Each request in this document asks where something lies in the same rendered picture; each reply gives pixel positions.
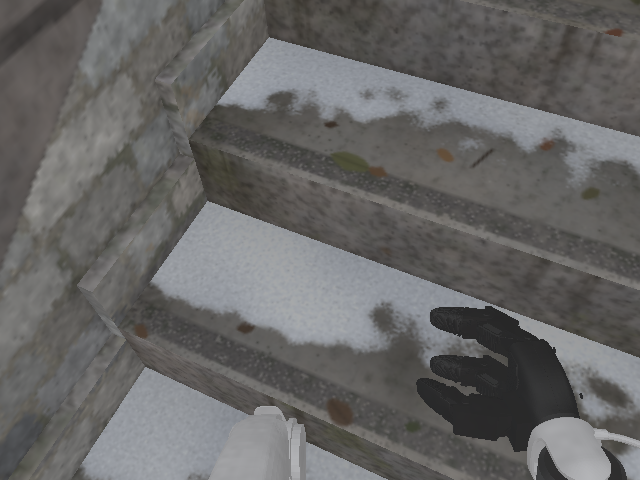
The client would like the right robot hand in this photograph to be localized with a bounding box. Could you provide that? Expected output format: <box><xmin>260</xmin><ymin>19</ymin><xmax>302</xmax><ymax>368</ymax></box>
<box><xmin>416</xmin><ymin>306</ymin><xmax>583</xmax><ymax>452</ymax></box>

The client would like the left robot thigh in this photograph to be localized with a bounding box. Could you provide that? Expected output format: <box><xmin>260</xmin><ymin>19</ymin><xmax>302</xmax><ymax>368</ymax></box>
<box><xmin>208</xmin><ymin>414</ymin><xmax>306</xmax><ymax>480</ymax></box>

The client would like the left robot shin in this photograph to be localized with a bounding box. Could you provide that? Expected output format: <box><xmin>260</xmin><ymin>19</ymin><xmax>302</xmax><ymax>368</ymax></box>
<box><xmin>228</xmin><ymin>406</ymin><xmax>286</xmax><ymax>438</ymax></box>

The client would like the right robot forearm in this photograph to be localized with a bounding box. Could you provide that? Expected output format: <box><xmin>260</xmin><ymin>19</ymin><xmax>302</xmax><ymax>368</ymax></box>
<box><xmin>527</xmin><ymin>417</ymin><xmax>627</xmax><ymax>480</ymax></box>

